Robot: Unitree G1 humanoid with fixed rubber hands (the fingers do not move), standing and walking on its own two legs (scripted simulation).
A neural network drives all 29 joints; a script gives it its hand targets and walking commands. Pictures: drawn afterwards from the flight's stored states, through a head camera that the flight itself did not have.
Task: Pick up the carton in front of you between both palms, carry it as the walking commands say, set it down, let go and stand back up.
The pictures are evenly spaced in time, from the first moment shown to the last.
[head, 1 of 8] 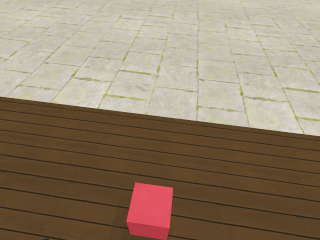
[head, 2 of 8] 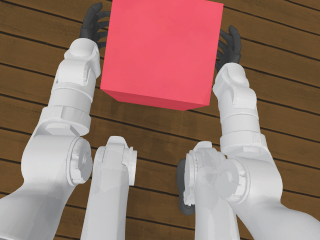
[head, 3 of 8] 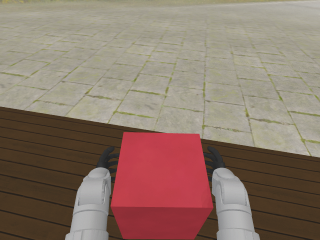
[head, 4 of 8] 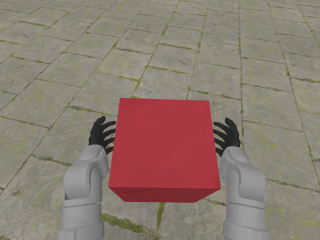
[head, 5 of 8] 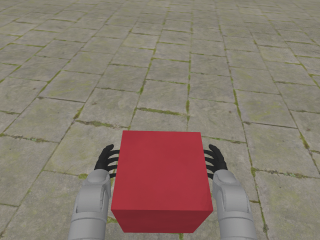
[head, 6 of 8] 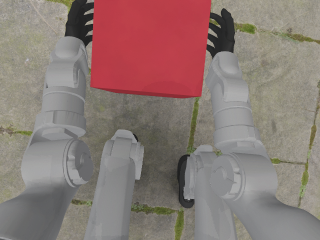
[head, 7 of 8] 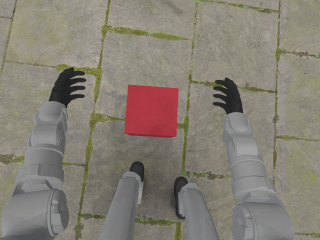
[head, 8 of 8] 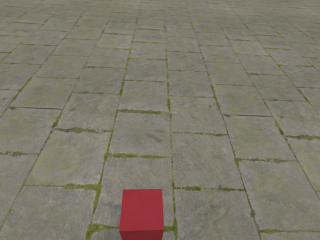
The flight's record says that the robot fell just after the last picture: no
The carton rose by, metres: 0.69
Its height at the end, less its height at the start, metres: -0.09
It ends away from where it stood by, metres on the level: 2.74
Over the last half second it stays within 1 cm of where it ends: yes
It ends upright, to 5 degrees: yes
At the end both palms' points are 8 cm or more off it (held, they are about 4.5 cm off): yes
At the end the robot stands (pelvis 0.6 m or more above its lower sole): yes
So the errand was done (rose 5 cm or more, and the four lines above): yes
